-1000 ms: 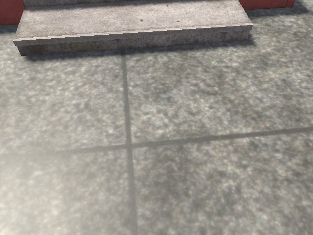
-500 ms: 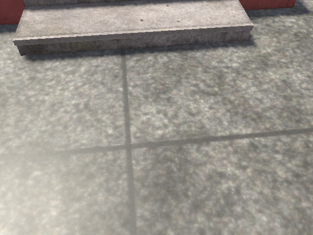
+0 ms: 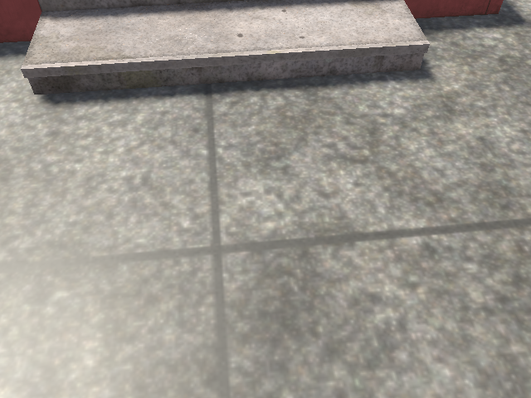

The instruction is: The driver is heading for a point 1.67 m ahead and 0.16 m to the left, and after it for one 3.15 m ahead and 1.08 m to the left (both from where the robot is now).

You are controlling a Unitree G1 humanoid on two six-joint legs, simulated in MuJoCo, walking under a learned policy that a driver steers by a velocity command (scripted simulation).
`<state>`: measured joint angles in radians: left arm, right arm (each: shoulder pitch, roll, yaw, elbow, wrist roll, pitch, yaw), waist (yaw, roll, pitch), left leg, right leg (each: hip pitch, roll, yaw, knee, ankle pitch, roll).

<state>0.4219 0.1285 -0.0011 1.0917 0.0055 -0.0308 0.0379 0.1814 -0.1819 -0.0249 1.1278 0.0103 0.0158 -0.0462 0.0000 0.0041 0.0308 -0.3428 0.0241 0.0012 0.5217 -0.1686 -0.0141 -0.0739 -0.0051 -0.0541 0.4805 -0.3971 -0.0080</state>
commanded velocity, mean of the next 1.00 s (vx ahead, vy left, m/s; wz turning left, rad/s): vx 0.37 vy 0.00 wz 0.00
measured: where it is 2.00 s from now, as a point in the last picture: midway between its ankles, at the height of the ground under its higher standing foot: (273, 243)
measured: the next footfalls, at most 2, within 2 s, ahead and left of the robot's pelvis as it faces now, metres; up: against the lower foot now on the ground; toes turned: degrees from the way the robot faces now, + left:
right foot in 0.76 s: +0.48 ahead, -0.12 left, +0.00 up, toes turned -5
left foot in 1.32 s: +0.79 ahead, +0.13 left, +0.00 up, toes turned +3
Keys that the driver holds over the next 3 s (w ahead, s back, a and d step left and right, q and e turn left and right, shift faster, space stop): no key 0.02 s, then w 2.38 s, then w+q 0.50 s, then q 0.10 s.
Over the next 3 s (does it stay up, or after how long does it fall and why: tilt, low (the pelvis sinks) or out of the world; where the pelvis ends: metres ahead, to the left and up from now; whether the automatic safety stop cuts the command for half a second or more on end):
stays up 1.51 0.01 0.00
